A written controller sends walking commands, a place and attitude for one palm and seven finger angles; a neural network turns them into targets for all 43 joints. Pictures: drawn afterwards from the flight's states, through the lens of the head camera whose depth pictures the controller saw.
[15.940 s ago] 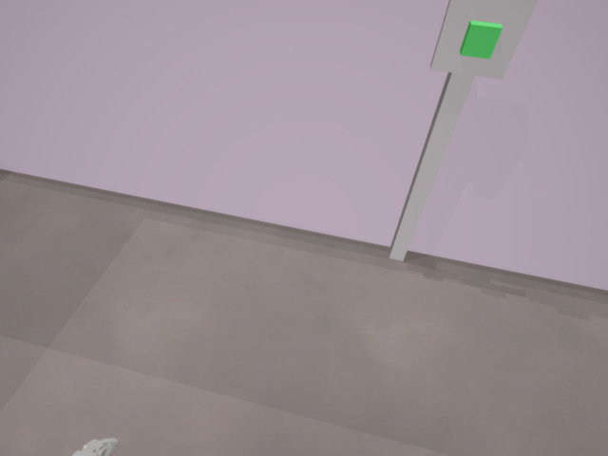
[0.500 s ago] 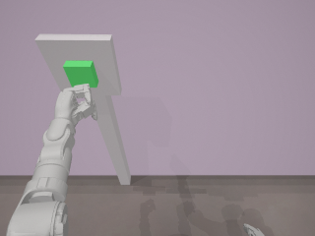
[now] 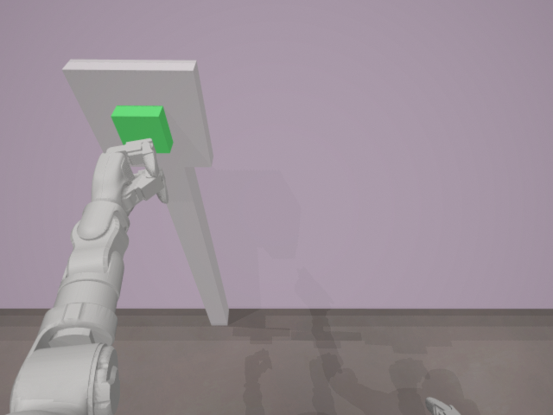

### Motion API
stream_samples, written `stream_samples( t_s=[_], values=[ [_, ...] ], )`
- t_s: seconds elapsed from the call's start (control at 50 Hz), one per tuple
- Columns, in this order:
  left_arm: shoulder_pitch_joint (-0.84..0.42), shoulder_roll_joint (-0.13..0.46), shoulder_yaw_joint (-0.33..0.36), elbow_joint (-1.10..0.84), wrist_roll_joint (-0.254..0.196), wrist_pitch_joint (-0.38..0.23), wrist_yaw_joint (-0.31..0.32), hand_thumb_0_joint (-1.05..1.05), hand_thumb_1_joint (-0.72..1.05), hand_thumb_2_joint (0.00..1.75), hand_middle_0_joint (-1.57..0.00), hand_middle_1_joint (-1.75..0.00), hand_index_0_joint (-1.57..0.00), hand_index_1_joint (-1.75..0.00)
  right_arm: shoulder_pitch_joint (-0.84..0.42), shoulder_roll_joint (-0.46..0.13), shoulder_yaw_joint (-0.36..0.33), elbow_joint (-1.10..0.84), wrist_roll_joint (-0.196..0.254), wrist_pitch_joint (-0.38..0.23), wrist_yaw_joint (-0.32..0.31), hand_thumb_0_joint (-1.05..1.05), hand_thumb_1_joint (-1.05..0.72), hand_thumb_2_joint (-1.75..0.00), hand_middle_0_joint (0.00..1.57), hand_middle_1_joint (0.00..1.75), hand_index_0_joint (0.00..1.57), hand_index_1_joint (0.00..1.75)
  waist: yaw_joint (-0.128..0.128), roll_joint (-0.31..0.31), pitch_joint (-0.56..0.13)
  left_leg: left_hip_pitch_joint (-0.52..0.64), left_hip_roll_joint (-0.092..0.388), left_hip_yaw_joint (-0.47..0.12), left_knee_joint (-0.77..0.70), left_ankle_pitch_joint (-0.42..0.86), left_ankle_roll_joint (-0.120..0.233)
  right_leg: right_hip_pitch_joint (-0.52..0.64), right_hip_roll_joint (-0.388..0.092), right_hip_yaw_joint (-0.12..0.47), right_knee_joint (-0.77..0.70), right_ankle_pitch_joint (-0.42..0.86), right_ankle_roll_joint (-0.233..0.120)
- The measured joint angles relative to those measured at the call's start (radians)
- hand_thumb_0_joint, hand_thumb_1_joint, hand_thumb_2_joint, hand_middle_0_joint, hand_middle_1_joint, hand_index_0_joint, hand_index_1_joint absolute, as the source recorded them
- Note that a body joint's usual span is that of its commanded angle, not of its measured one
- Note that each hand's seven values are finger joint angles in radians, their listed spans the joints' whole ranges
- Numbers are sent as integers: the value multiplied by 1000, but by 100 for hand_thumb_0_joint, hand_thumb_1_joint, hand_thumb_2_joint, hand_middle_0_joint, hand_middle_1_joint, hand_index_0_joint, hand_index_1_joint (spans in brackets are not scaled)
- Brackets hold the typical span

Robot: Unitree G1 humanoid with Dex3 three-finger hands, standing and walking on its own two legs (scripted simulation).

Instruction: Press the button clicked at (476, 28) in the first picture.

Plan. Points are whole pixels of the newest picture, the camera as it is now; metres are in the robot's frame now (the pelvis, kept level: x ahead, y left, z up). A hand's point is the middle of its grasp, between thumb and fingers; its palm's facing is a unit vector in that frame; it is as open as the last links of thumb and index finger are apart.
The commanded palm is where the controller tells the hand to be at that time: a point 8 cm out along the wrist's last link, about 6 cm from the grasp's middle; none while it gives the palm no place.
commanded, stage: press the button with the knuckle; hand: left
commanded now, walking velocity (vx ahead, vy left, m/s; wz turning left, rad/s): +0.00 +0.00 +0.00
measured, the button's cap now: (144, 128) +0.50 +0.22 +0.16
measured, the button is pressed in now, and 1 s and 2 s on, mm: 0 10 0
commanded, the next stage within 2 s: hold the button down briefly in 0.66 s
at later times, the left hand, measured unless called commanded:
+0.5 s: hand (161, 166) +0.45 +0.19 +0.12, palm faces +0.04 -1.00 -0.01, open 2.9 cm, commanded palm +0.44 +0.23 +0.12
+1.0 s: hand (160, 165) +0.45 +0.19 +0.12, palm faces +0.03 -1.00 -0.03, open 2.8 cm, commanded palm +0.46 +0.24 +0.12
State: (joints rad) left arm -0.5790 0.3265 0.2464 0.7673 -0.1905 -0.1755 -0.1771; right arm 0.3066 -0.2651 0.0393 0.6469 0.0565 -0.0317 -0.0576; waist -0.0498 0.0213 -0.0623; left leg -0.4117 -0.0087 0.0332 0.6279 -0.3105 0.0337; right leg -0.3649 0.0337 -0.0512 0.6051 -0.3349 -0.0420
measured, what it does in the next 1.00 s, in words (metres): stands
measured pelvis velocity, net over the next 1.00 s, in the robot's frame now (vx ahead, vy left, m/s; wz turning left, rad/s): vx -0.04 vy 0.00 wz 0.02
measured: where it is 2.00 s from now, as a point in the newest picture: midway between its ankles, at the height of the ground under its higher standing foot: outside the picture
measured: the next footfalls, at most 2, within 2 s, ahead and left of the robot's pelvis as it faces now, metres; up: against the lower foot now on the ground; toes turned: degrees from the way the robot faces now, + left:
none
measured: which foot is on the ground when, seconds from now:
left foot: down 0.00-1.00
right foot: down 0.00-1.00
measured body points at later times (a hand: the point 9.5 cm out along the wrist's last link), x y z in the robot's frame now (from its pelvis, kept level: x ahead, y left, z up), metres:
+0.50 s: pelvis -0.01 +0.01 -0.01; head +0.03 +0.01 +0.44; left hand +0.44 +0.24 +0.13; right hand +0.04 -0.26 -0.12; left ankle +0.00 +0.10 -0.73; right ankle -0.02 -0.09 -0.73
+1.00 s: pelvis -0.04 +0.00 -0.01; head +0.03 +0.02 +0.43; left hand +0.44 +0.24 +0.13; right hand -0.01 -0.27 -0.13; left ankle +0.00 +0.10 -0.73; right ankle -0.02 -0.09 -0.73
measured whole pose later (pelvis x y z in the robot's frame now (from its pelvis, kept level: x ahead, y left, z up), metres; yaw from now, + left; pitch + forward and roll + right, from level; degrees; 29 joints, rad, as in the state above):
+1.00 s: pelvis -0.04 +0.00 -0.01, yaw +1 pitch +10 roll -2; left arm -0.96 0.47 0.26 1.22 -0.14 -0.30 -0.19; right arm 0.40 -0.29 0.05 0.71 0.04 -0.08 -0.05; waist -0.13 0.01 -0.05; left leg -0.63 -0.01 0.01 0.74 -0.30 0.04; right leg -0.57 0.03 -0.08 0.70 -0.32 -0.04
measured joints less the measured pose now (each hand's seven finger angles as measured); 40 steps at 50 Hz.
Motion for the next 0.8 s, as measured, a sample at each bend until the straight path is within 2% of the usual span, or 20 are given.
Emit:
stream_samples(
  t_s=[0.36, 0.62, 0.8],
  values=[
    [-135, 43, 39, 185, 31, -63, -2, 0, 88, 90, -130, -150, -130, -150, 56, -8, -7, 18, -9, 13, 8, 1, -90, -90, 20, 30, 20, 30, -32, -4, -1, -59, 2, 10, 32, -4, 8, -60, 1, 9, 27, 2, 7],
    [-270, 74, 25, 340, 57, -112, -2, -3, 82, 95, -130, -150, -132, -150, 70, -9, -2, 48, -18, -2, 11, 1, -90, -90, 20, 30, 20, 30, -45, -4, 6, -133, -4, -9, 72, 0, 11, -123, -7, -13, 60, 2, 10],
    [-346, 91, 1, 417, 54, -125, 21, -3, 79, 98, -130, -150, -135, -150, 78, -17, 2, 68, -25, -31, 13, 1, -90, -90, 20, 30, 20, 30, -55, -5, 7, -185, -8, -23, 96, 11, 9, -170, -11, -28, 84, 7, 8]
  ],
)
